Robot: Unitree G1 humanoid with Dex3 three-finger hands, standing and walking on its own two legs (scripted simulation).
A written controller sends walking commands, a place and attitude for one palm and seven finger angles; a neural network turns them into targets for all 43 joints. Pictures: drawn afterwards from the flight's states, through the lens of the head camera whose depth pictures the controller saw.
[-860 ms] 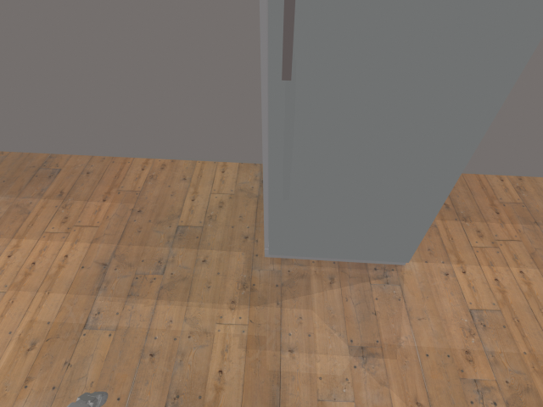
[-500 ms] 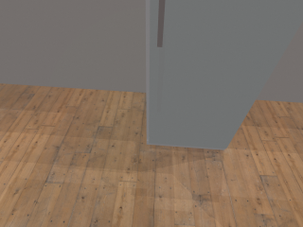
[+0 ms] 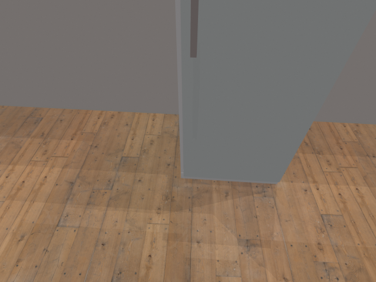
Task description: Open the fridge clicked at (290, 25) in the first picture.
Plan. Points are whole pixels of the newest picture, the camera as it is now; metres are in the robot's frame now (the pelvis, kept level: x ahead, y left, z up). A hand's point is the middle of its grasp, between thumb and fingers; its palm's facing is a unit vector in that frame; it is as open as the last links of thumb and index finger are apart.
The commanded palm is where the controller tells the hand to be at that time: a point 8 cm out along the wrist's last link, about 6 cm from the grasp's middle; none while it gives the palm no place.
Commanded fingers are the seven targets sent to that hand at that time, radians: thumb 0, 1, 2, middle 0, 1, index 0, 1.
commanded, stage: look at it before walking up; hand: left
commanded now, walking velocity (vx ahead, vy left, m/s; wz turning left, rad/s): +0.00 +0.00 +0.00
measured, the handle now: (195, 0) +0.79 +0.03 +0.27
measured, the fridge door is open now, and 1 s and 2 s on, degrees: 0 0 0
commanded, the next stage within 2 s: take the last steps up to it in 0.58 s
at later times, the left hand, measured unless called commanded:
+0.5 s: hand out of the picture +0.07 +0.24 -0.16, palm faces -0.03 -0.94 -0.33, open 7.4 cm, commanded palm none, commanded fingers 0.00 0.90 0.90 -0.20 -0.30 -0.20 -0.30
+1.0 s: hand out of the picture +0.04 +0.18 -0.18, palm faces -0.03 -0.97 -0.23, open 7.4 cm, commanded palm none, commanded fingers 0.00 0.90 0.90 -0.20 -0.30 -0.20 -0.30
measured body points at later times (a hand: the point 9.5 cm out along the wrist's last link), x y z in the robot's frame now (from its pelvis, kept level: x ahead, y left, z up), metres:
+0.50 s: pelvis +0.00 +0.00 +0.00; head +0.00 -0.01 +0.45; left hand +0.07 +0.29 -0.13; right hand +0.07 -0.30 -0.13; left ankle -0.01 +0.12 -0.75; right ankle +0.00 -0.12 -0.75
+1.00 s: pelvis +0.05 -0.02 -0.01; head +0.05 -0.02 +0.44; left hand +0.05 +0.23 -0.17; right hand +0.05 -0.27 -0.17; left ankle -0.01 +0.12 -0.75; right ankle +0.00 -0.12 -0.75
